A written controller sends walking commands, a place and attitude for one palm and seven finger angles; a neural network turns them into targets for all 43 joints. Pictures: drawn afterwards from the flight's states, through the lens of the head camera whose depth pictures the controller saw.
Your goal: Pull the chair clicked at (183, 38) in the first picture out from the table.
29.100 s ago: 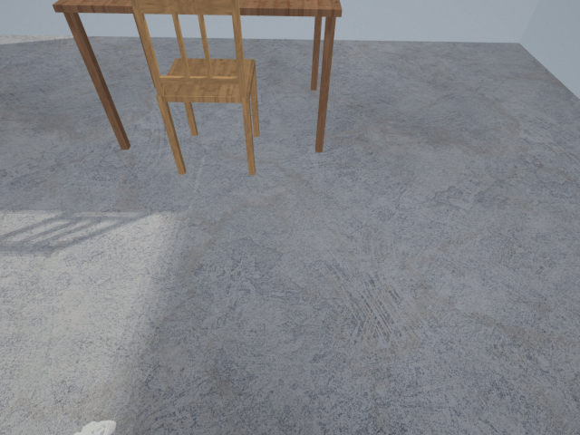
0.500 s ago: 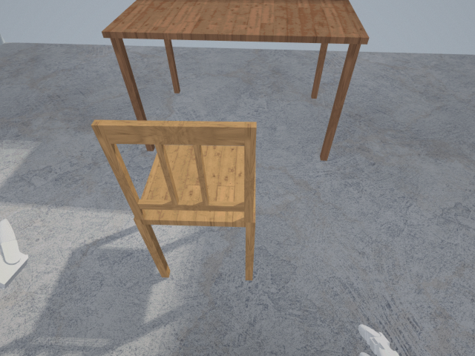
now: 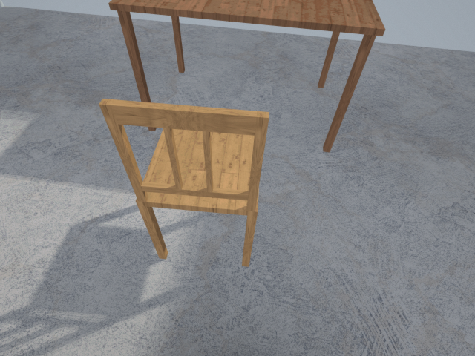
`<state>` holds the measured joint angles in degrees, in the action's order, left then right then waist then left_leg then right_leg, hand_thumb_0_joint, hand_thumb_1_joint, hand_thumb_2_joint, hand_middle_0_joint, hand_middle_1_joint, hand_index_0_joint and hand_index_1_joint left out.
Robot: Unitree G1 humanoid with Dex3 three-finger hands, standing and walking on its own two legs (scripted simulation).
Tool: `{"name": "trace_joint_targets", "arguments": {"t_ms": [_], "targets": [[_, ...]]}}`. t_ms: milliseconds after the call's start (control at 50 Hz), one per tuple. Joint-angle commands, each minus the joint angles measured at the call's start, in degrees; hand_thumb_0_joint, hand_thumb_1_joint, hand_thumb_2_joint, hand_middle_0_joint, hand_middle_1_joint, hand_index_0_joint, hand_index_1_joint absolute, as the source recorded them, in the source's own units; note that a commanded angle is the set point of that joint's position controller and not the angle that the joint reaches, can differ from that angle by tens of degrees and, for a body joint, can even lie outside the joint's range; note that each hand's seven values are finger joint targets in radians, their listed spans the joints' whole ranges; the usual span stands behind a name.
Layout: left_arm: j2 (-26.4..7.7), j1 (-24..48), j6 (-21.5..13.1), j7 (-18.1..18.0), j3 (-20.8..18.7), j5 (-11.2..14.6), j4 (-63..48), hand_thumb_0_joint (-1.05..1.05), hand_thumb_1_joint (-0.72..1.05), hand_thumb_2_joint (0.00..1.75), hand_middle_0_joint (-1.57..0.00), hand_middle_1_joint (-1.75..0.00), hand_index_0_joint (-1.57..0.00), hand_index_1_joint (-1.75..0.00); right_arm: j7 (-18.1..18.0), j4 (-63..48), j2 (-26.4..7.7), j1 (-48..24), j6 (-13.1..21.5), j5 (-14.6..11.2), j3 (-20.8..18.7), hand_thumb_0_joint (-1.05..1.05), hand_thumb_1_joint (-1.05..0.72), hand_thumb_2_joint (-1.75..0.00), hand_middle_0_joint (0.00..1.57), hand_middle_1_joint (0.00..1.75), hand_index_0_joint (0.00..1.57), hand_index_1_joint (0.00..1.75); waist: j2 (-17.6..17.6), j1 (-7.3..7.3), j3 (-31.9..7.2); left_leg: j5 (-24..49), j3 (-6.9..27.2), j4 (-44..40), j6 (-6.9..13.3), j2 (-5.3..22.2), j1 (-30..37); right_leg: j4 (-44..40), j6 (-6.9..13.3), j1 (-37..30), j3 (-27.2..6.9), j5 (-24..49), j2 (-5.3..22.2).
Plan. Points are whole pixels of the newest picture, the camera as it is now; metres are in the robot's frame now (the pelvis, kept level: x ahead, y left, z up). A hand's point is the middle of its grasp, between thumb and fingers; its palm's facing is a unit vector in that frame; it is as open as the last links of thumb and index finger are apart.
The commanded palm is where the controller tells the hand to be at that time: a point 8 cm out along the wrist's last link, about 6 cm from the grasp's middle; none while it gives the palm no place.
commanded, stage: let the arm hang, fingers relaxed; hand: left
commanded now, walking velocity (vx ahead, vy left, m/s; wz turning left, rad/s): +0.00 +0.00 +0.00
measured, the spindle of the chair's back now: (174, 159) +0.61 +0.21 -0.11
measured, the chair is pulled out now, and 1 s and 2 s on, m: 0.61 0.61 0.61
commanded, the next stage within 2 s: look to check the result in 0.64 s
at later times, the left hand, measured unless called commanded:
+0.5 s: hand out of the picture -0.01 +0.15 -0.18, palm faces +0.00 -0.99 -0.16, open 7.3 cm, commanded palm none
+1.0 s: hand out of the picture +0.00 +0.16 -0.17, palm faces +0.01 -0.99 -0.17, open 7.3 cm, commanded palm none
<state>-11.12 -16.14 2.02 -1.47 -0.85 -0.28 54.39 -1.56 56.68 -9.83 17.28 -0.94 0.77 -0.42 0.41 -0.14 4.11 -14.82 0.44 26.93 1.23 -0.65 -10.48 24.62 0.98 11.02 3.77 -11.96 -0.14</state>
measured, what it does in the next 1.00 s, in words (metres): stands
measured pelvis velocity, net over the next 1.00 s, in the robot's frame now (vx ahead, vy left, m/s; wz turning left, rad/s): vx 0.01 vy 0.00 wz -0.03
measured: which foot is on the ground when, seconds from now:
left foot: down 0.00-1.00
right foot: down 0.00-1.00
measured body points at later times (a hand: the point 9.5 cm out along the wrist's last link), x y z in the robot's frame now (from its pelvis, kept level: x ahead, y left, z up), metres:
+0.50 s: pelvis +0.00 +0.00 +0.00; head +0.00 +0.00 +0.45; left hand -0.01 +0.21 -0.16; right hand -0.04 -0.20 -0.16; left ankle +0.00 +0.11 -0.74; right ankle +0.02 -0.11 -0.74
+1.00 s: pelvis +0.01 +0.00 +0.00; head +0.03 +0.00 +0.45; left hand +0.00 +0.21 -0.16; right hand -0.02 -0.20 -0.16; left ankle +0.00 +0.11 -0.74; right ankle +0.02 -0.11 -0.74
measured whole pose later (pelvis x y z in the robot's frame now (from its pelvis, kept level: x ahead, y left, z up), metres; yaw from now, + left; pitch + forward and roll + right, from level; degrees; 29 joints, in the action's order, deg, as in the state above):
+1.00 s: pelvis +0.01 +0.00 +0.00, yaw -2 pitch -1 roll +0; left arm -6.7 -18.4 0.8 -2.2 0.2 -0.3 61.2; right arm -2.3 62.2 -5.9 19.1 0.5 0.3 0.0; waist -0.4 -0.3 3.4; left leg -15.0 -1.2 25.8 1.3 -0.7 -9.5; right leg 25.6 0.9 11.6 2.1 -12.7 -0.1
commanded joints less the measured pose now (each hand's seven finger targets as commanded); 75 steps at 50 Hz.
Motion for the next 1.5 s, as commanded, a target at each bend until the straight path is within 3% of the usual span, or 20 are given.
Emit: {"name": "trace_joint_targets", "arguments": {"t_ms": [0, 60, 200, 340, 380, 520, 680, 1040, 1140, 1340, 1480], "targets": [[-4.6, -2.6, -1.6, -0.4, -0.1, -0.1, -0.3, 0.0, 0.9, 0.9, -0.2, -0.3, -0.2, -0.3, -0.2, -1.3, -5.2, 3.2, 1.3, -0.1, -0.7, 0.0, -0.9, -0.9, 0.2, 0.3, 0.2, 0.3, -1.6, 0.35, -0.7, 1.0, 5.9, -8.0, 2.0, 5.8, -3.9, -5.1, 1.9, -2.3, -6.1, 0.2, 5.3], [-4.6, -3.5, -1.7, -0.5, 0.2, -0.1, 1.3, 0.0, 0.9, 0.9, -0.2, -0.3, -0.2, -0.3, -0.2, 0.2, -4.8, 4.9, 1.4, -0.2, -0.4, 0.0, -0.9, -0.9, 0.2, 0.3, 0.2, 0.3, 0.4, 0.22, -1.0, 1.2, 5.3, -7.5, 2.0, 5.7, -3.0, -5.5, 2.0, -1.7, -6.7, -0.6, 5.6], [-3.9, -5.3, -1.6, -0.9, 0.6, -0.1, 3.9, 0.0, 0.9, 0.9, -0.2, -0.3, -0.2, -0.3, -0.3, 2.8, -3.3, 6.9, 1.2, -0.3, 0.0, 0.0, -0.9, -0.9, 0.2, 0.3, 0.2, 0.3, 1.3, 0.25, 2.1, -0.6, 4.6, -7.7, 2.0, 5.4, -4.0, -6.0, 2.2, 1.0, -7.7, -3.5, 5.5], [-2.3, -6.6, -1.9, -1.1, 0.6, -0.1, 5.0, 0.0, 0.9, 0.9, -0.2, -0.3, -0.2, -0.3, -0.5, 4.2, -1.5, 8.2, 1.7, -0.4, 0.1, 0.0, -0.9, -0.9, 0.2, 0.3, 0.2, 0.3, -0.6, 0.15, 0.8, 0.7, 4.4, -7.2, 2.0, 5.4, -3.2, -5.1, 2.3, 1.3, -7.7, -1.8, 5.5], [-1.8, -6.6, -1.9, -1.2, 0.7, -0.2, 5.2, 0.0, 0.9, 0.9, -0.2, -0.3, -0.2, -0.3, -0.6, 4.4, -0.9, 8.2, 1.6, -0.4, 0.1, 0.0, -0.9, -0.9, 0.2, 0.3, 0.2, 0.3, 0.0, 0.2, 2.5, 0.3, 4.3, -7.4, 2.0, 5.6, -4.1, -5.3, 2.4, 1.8, -7.4, -1.9, 5.3], [-0.7, -7.4, -1.9, -1.2, 0.5, -0.2, 5.6, 0.0, 0.9, 0.9, -0.2, -0.3, -0.2, -0.3, -0.8, 4.7, -0.1, 8.1, 1.8, -0.4, 0.0, 0.0, -0.9, -0.9, 0.2, 0.3, 0.2, 0.3, -2.6, 0.33, 3.0, 0.9, 4.6, -7.4, 2.1, 5.7, -4.1, -4.3, 2.3, 2.2, -7.2, -0.3, 5.2], [-0.3, -7.2, -2.1, -1.3, 0.4, -0.2, 5.3, 0.0, 0.9, 0.9, -0.2, -0.3, -0.2, -0.3, -0.9, 4.5, 0.2, 8.3, 2.0, -0.5, -0.2, 0.0, -0.9, -0.9, 0.2, 0.3, 0.2, 0.3, -0.1, 0.11, 1.6, 3.4, 4.6, -6.7, 2.2, 5.6, -2.8, -4.5, 2.2, 1.4, -7.0, 1.1, 5.3], [-0.5, -6.5, -2.2, -1.2, 0.3, -0.1, 5.2, 0.0, 0.9, 0.9, -0.2, -0.3, -0.2, -0.3, -1.1, 4.8, -0.4, 7.5, 2.3, -0.6, 0.0, 0.0, -0.9, -0.9, 0.2, 0.3, 0.2, 0.3, -1.6, 0.07, 0.3, 8.2, 4.3, -6.7, 2.1, 5.9, -0.5, -3.7, 2.1, 0.1, -6.9, 4.7, 5.6], [-0.6, -6.7, -2.3, -1.2, 0.3, -0.1, 5.3, 0.0, 0.9, 0.9, -0.2, -0.3, -0.2, -0.3, -1.1, 5.1, -0.4, 7.3, 2.2, -0.6, -0.1, 0.0, -0.9, -0.9, 0.2, 0.3, 0.2, 0.3, -0.1, 0.12, 0.2, 8.6, 4.0, -6.4, 1.9, 5.7, 0.0, -4.0, 2.1, -0.2, -7.0, 5.3, 5.8], [-0.6, -6.4, -2.3, -1.2, 0.3, -0.1, 5.4, 0.0, 0.9, 0.9, -0.2, -0.3, -0.2, -0.3, -1.1, 5.3, -0.4, 7.3, 2.2, -0.6, -0.1, 0.0, -0.9, -0.9, 0.2, 0.3, 0.2, 0.3, -1.2, 0.07, 0.6, 8.8, 3.9, -6.8, 2.0, 5.9, 0.3, -4.1, 2.1, -0.2, -7.0, 5.3, 5.8], [-0.6, -6.2, -2.4, -1.2, 0.2, -0.1, 5.5, 0.0, 0.9, 0.9, -0.2, -0.3, -0.2, -0.3, -1.2, 5.4, -0.3, 7.5, 2.2, -0.6, 0.0, 0.0, -0.9, -0.9, 0.2, 0.3, 0.2, 0.3, 0.2, -0.01, 1.3, 8.9, 3.9, -6.9, 2.0, 5.9, 0.3, -4.4, 2.2, -0.2, -6.9, 5.5, 5.7]]}}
